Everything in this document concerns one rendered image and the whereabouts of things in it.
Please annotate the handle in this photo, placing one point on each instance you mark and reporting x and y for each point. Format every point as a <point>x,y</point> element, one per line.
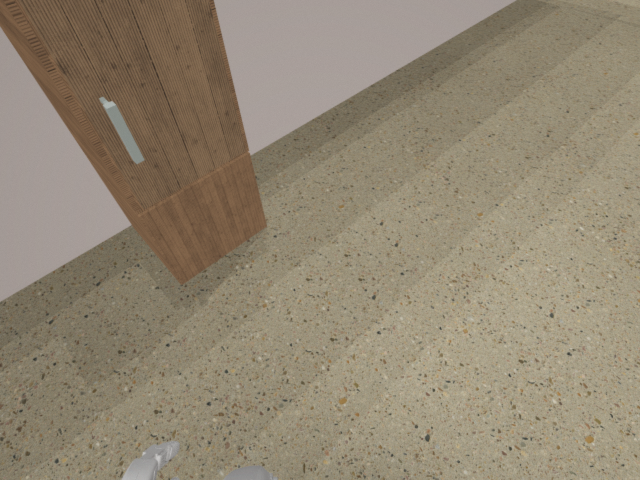
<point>122,129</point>

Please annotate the left robot hand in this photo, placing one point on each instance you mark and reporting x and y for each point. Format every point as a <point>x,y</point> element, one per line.
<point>152,460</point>

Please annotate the cupboard door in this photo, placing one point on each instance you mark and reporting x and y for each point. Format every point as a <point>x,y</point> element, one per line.
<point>161,63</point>

